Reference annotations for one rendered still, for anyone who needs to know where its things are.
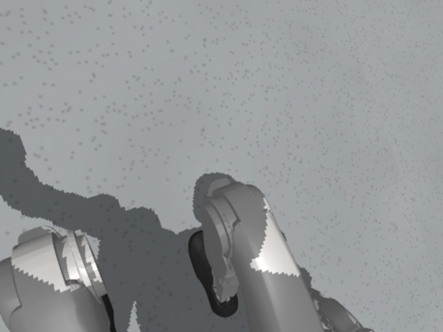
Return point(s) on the left robot foot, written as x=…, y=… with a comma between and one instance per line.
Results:
x=110, y=311

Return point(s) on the right robot foot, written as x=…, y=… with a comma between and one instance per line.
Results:
x=203, y=272

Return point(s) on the right robot hand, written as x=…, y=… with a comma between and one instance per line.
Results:
x=333, y=315

